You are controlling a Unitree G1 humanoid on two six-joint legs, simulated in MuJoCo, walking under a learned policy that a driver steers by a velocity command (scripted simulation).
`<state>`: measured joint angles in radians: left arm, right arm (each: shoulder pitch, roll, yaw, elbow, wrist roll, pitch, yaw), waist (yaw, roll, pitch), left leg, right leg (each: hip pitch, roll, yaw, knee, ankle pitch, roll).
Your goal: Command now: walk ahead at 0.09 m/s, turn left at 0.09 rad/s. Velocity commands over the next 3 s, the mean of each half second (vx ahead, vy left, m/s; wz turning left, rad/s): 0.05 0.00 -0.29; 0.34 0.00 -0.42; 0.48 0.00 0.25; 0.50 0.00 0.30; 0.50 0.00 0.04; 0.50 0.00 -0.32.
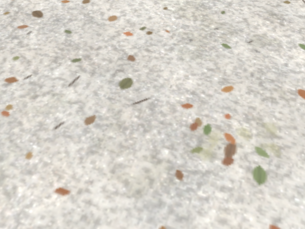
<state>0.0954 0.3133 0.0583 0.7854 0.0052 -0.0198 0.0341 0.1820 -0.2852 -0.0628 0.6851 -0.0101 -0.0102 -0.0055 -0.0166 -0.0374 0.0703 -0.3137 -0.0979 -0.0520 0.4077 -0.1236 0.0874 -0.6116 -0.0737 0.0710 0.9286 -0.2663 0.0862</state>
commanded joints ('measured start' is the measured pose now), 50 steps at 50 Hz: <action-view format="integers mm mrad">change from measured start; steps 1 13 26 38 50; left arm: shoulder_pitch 75 94 65 -94 347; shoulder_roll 46 149 152 20 248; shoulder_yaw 6 46 79 28 88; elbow -11 -45 -74 -159 -65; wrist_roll -6 -6 -25 -29 -18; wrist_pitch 6 10 40 -8 -21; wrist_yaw -5 -16 -2 -54 -49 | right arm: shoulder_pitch -44 -52 -28 162 217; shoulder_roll -84 -62 -124 -151 -44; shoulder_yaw -10 -18 -40 -52 2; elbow -44 -6 -20 75 101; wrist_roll -17 -2 -9 9 14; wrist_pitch -13 18 -18 -63 -85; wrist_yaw -8 -38 -24 -20 1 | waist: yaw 21 18 31 -82 129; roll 140 -203 149 136 -183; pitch -205 -136 -66 8 -426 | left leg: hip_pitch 47 -59 228 366 -371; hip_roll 251 10 406 374 105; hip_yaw -107 55 -344 13 71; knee -110 301 -221 -294 800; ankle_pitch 270 -273 -352 -48 -486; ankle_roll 143 -71 115 88 -84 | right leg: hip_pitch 221 396 -119 -162 1041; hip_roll -26 -186 56 -10 -324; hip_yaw -9 361 105 -12 658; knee -145 -551 142 -113 -600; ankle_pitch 121 417 -166 131 -100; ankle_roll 3 -300 -69 -33 -428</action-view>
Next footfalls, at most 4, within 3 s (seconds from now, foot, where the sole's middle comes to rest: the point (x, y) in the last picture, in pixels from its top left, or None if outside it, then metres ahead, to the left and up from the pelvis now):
0.14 right None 0.12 -0.17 -0.78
0.44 left None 0.10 0.08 -0.78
0.96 right None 0.23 -0.26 -0.78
1.50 left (190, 187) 0.61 -0.19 -0.78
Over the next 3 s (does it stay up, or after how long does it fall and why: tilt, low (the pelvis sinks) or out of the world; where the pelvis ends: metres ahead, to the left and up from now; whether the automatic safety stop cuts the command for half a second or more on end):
stays up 1.25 -0.37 -0.01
